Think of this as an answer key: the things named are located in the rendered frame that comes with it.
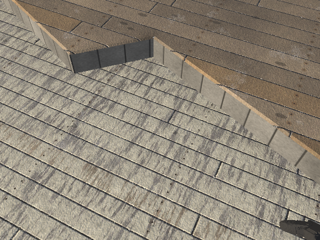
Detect robot right hand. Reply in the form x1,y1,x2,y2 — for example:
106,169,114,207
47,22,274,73
279,220,320,240

